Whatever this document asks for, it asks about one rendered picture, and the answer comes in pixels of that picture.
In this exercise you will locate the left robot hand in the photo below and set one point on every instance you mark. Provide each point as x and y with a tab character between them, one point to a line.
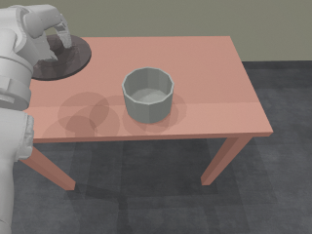
51	17

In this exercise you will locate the table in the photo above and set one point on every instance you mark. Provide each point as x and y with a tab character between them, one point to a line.
213	97

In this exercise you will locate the left robot forearm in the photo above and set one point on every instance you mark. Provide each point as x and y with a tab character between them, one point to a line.
20	28

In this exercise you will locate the pot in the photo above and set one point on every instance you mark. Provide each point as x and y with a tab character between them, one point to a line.
148	94

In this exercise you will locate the lid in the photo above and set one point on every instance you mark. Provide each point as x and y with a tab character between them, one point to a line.
70	62

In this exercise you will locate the robot left upper arm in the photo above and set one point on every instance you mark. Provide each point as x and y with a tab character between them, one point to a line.
16	143

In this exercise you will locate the knob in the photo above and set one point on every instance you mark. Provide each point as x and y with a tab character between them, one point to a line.
56	45

